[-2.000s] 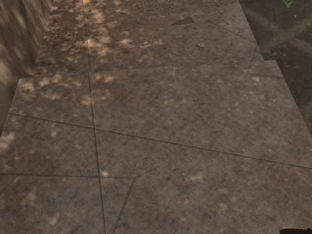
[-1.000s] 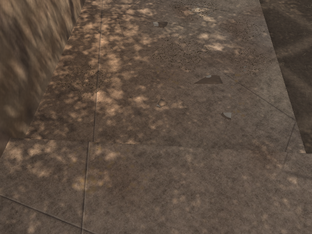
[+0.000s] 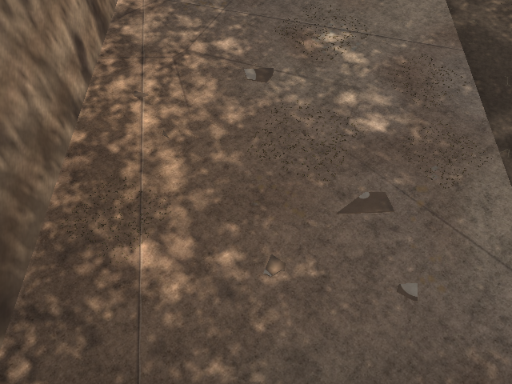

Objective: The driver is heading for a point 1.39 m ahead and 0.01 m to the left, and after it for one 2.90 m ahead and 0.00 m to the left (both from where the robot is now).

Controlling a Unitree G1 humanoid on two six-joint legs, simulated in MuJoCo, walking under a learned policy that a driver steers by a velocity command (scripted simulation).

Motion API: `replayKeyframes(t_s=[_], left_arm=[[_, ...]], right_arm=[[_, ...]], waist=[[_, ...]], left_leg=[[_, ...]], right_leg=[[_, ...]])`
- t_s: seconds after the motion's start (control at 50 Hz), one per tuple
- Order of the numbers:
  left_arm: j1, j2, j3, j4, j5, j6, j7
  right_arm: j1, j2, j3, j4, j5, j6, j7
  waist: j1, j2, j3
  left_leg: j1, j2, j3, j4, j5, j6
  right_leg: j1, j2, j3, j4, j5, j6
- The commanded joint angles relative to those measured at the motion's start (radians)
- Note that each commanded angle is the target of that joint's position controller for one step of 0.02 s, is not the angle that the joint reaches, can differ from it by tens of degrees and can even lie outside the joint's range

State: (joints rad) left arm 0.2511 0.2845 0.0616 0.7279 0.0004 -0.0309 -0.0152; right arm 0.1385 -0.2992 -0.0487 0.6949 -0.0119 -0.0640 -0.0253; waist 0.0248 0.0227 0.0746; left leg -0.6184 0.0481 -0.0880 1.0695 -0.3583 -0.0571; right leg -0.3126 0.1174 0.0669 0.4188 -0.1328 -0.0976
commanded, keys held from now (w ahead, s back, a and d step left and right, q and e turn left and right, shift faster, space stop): e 0.14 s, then no key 0.28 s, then w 0.14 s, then w+q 0.44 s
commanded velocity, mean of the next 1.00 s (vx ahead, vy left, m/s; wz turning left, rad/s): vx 0.23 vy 0.00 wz -0.06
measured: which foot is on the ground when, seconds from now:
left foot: up 0.00-0.22, down 0.24-0.60, up 0.62-0.94, down 0.96-1.00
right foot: down 0.00-0.26, up 0.28-0.56, down 0.58-0.98, up 1.00-1.00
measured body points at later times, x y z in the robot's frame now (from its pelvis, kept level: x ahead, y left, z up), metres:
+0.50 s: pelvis +0.12 +0.04 +0.00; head +0.14 +0.05 +0.45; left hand +0.30 +0.29 -0.12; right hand +0.21 -0.23 -0.10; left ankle +0.20 +0.14 -0.74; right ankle +0.06 -0.10 -0.71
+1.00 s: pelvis +0.27 +0.05 -0.03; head +0.29 +0.05 +0.42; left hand +0.27 +0.34 -0.16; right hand +0.47 -0.21 -0.11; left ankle +0.31 +0.15 -0.74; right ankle +0.08 -0.09 -0.71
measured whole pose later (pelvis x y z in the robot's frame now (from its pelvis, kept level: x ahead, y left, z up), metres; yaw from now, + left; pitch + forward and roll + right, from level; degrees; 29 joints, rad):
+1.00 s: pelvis +0.27 +0.05 -0.03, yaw +0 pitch +2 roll +0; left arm 0.43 0.28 0.08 0.83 -0.01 -0.07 0.01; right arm 0.14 -0.31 -0.07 0.67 0.03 -0.04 0.06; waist 0.06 0.00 0.00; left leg -0.45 -0.01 0.04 0.76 -0.36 0.06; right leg -0.06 -0.11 -0.11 0.76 -0.54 0.03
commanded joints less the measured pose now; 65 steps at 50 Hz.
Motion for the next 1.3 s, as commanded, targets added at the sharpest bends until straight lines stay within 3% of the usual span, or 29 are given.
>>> replayKeyframes(t_s=[0.02, 0.14, 0.24, 0.26, 0.28, 0.32, 0.36, 0.46, 0.52, 0.56, 0.58, 0.6, 0.62, 0.66, 0.7, 0.74, 0.84, 0.9, 0.96, 0.98, 1.0, 1.02, 1.04, 1.08, 1.12, 1.16, 1.18, 1.22, 1.3], left_arm=[[-0.018, 0.175, 0.049, -0.066, -0.008, 0.007, 0.027], [0.002, 0.173, 0.049, -0.068, -0.014, 0.066, 0.065], [-0.047, 0.106, 0.019, -0.097, -0.01, 0.067, 0.061], [0.035, 0.061, 0.004, -0.1, 0.012, 0.06, 0.059], [0.125, 0.074, 0.005, -0.092, -0.002, 0.064, 0.061], [0.063, 0.19, 0.038, -0.07, -0.003, 0.077, 0.065], [0.027, 0.173, 0.041, -0.059, -0.005, 0.101, 0.073], [0.011, 0.041, -0.004, -0.047, -0.009, 0.097, 0.054], [0.036, 0.095, 0.011, -0.03, -0.007, 0.079, 0.036], [0.075, 0.088, 0.009, -0.004, 0.007, 0.061, 0.031], [0.121, 0.098, 0.01, 0.005, 0.017, 0.047, 0.033], [0.2, 0.167, 0.031, 0.028, 0.023, 0.036, 0.036], [0.207, 0.229, 0.052, 0.032, 0.022, 0.026, 0.031], [0.15, 0.171, 0.038, 0.024, 0.025, -0.013, 0.05], [0.134, 0.133, 0.03, 0.03, -0.001, -0.034, 0.053], [0.134, 0.116, 0.028, 0.038, 0.002, -0.041, 0.047], [0.165, 0.148, 0.044, 0.054, 0.012, -0.052, 0.032], [0.152, 0.157, 0.049, 0.048, -0.016, -0.053, 0.029], [0.084, 0.183, 0.055, 0.018, -0.023, -0.048, 0.029], [0.038, 0.182, 0.052, -0.006, -0.025, -0.068, 0.028], [0.156, 0.071, 0.021, -0.041, -0.005, -0.094, 0.006], [0.138, 0.091, 0.012, -0.06, -0.023, -0.126, -0.004], [-0.008, 0.154, 0.033, -0.093, -0.067, -0.129, -0.003], [-0.042, 0.129, 0.027, -0.108, -0.02, -0.111, 0.015], [-0.007, 0.115, 0.025, -0.098, -0.002, -0.086, 0.016], [-0.035, 0.094, 0.012, -0.088, 0.019, -0.086, 0.0], [-0.112, 0.119, 0.022, -0.103, 0.012, -0.098, -0.009], [-0.197, 0.05, -0.007, -0.114, 0.042, -0.115, -0.032], [-0.248, 0.048, -0.012, -0.134, 0.0, -0.098, -0.062]], right_arm=[[0.094, -0.074, -0.021, -0.032, -0.006, 0.015, -0.019], [-0.063, -0.074, -0.02, -0.079, 0.003, 0.013, 0.01], [0.02, -0.093, -0.03, -0.073, -0.011, -0.009, 0.019], [0.016, -0.159, -0.038, -0.091, -0.03, -0.009, 0.011], [0.036, -0.148, -0.037, -0.071, -0.05, 0.01, 0.01], [0.035, -0.077, -0.017, -0.078, -0.014, 0.018, 0.016], [0.0, -0.08, -0.012, -0.078, -0.003, 0.031, 0.018], [-0.023, -0.061, -0.005, -0.044, -0.003, 0.063, 0.021], [0.025, -0.146, -0.033, -0.02, 0.03, 0.082, 0.013], [0.028, -0.135, -0.031, -0.011, 0.035, 0.08, 0.009], [-0.005, -0.098, -0.021, -0.02, 0.035, 0.073, 0.011], [-0.064, -0.031, -0.004, -0.053, 0.032, 0.055, 0.015], [-0.116, -0.035, -0.005, -0.079, 0.042, 0.032, 0.02], [-0.095, -0.084, -0.031, -0.065, 0.053, 0.005, 0.028], [-0.051, -0.076, -0.037, -0.04, 0.04, 0.0, 0.037], [-0.053, -0.042, -0.029, -0.035, 0.031, -0.002, 0.053], [-0.068, -0.041, -0.025, -0.058, 0.028, 0.013, 0.084], [-0.065, -0.062, -0.03, -0.082, 0.035, 0.02, 0.094], [0.176, -0.126, -0.074, -0.034, 0.036, 0.022, 0.099], [0.361, -0.179, -0.101, 0.017, 0.042, 0.024, 0.083], [0.339, -0.304, -0.119, 0.006, 0.056, 0.03, 0.064], [0.336, -0.257, -0.086, -0.046, 0.057, 0.009, 0.072], [0.316, -0.182, -0.074, -0.032, 0.053, -0.001, 0.079], [0.188, -0.147, -0.056, -0.048, 0.048, -0.007, 0.08], [0.111, -0.126, -0.046, -0.062, 0.03, -0.006, 0.056], [0.108, -0.144, -0.05, -0.053, 0.009, -0.01, 0.032], [0.163, -0.142, -0.049, -0.028, 0.022, -0.022, 0.012], [0.187, -0.126, -0.046, 0.0, 0.041, -0.017, -0.016], [0.263, -0.108, -0.042, 0.056, 0.039, -0.014, -0.013]], waist=[[-0.047, -0.087, -0.192], [0.007, -0.126, -0.2], [-0.052, -0.138, -0.179], [-0.001, 0.039, -0.232], [0.031, 0.279, -0.26], [-0.018, 0.139, -0.209], [-0.016, 0.072, -0.164], [-0.021, 0.167, -0.17], [-0.025, 0.178, -0.139], [0.0, 0.134, -0.102], [0.026, 0.083, -0.095], [0.057, -0.093, -0.088], [0.086, -0.245, -0.014], [0.055, -0.201, 0.06], [0.041, -0.173, 0.036], [0.04, -0.144, -0.004], [0.048, -0.13, -0.025], [0.037, -0.128, 0.007], [-0.115, -0.116, -0.118], [-0.222, -0.051, -0.166], [-0.113, 0.312, -0.19], [-0.118, 0.281, -0.3], [-0.139, 0.15, -0.165], [-0.048, -0.035, -0.077], [0.017, -0.006, -0.057], [0.003, -0.001, -0.061], [-0.022, 0.002, -0.035], [-0.053, 0.013, -0.04], [-0.083, 0.048, -0.047]], left_leg=[[0.088, -0.032, 0.026, -0.15, 0.139, -0.033], [0.106, -0.079, -0.015, -0.385, 0.25, -0.019], [0.362, -0.011, -0.03, -0.657, 0.459, 0.067], [0.51, 0.177, -0.2, -0.645, 0.777, 0.15], [0.583, 0.325, -0.433, -0.672, 0.852, 0.334], [0.532, 0.298, -0.44, -0.694, 0.626, 0.346], [0.465, 0.234, -0.326, -0.71, 0.502, 0.299], [0.382, 0.086, -0.138, -0.79, 0.093, 0.233], [0.332, 0.111, -0.193, -0.834, -0.196, 0.241], [0.237, 0.096, -0.186, -0.832, -0.275, 0.198], [0.127, 0.065, -0.159, -0.75, -0.246, 0.161], [-0.012, -0.052, 0.001, -0.552, -0.166, 0.097], [-0.109, -0.107, 0.095, -0.378, -0.098, 0.075], [-0.186, -0.049, -0.017, -0.229, -0.032, 0.096], [-0.226, -0.026, -0.047, -0.212, 0.053, 0.099], [-0.133, -0.02, 0.009, -0.22, 0.16, 0.086], [0.038, 0.003, 0.075, -0.193, 0.321, 0.08], [-0.006, 0.003, 0.098, -0.219, 0.202, 0.121], [0.454, -0.119, 0.231, -0.31, 0.185, 0.185], [0.721, -0.117, 0.174, -0.397, 0.272, 0.226], [0.896, 0.138, -0.334, -0.566, 0.178, 0.389], [0.906, 0.262, -0.714, -0.751, 0.107, 0.499], [0.818, 0.249, -0.656, -0.796, 0.102, 0.463], [0.575, 0.224, -0.507, -0.745, 0.229, 0.401], [0.396, 0.169, -0.373, -0.769, 0.277, 0.375], [0.34, 0.132, -0.26, -0.759, 0.411, 0.361], [0.379, 0.095, -0.22, -0.759, 0.348, 0.329], [0.239, -0.015, -0.095, -0.739, 0.162, 0.268], [0.197, 0.016, -0.099, -0.618, 0.011, 0.237]], right_leg=[[0.058, -0.221, 0.161, -0.047, 0.697, -0.154], [0.117, -0.211, 0.283, 0.021, 0.436, -0.098], [0.083, -0.167, 0.341, 0.151, 0.207, -0.032], [0.003, -0.075, 0.248, 0.316, -0.106, 0.022], [-0.12, 0.029, 0.146, 0.478, -0.548, 0.09], [-0.207, -0.028, 0.132, 0.711, -0.516, 0.156], [-0.213, -0.048, 0.117, 0.763, -0.435, 0.181], [0.012, -0.103, -0.027, 0.333, -0.339, 0.179], [0.117, -0.079, -0.096, 0.102, -0.197, 0.118], [0.209, -0.085, -0.099, 0.022, -0.182, 0.057], [0.296, -0.157, -0.015, -0.018, -0.233, 0.01], [0.336, -0.295, 0.178, -0.102, -0.454, -0.064], [0.282, -0.449, 0.427, -0.268, -0.624, -0.14], [0.302, -0.45, 0.394, -0.294, -0.478, -0.124], [0.398, -0.417, 0.261, -0.278, -0.282, -0.079], [0.363, -0.374, 0.12, -0.266, -0.088, -0.059], [0.256, -0.389, -0.033, -0.219, 0.062, -0.071], [0.3, -0.408, -0.067, -0.133, 0.194, -0.063], [0.121, -0.349, -0.198, 0.25, 0.66, -0.01], [-0.086, -0.303, -0.214, 0.537, 0.562, 0.037], [-0.418, -0.131, -0.196, 0.976, -0.398, 0.108], [-0.543, -0.097, 0.0, 1.061, -0.483, 0.09], [-0.623, -0.137, 0.025, 1.031, -0.376, 0.067], [-0.521, -0.2, 0.04, 0.867, -0.284, 0.06], [-0.367, -0.23, 0.038, 0.689, -0.255, 0.076], [-0.326, -0.218, -0.009, 0.599, -0.046, 0.089], [-0.4, -0.219, 0.017, 0.481, 0.113, 0.082], [-0.198, -0.154, -0.041, 0.176, 0.497, 0.068], [-0.075, -0.138, -0.027, 0.1, 0.674, 0.038]])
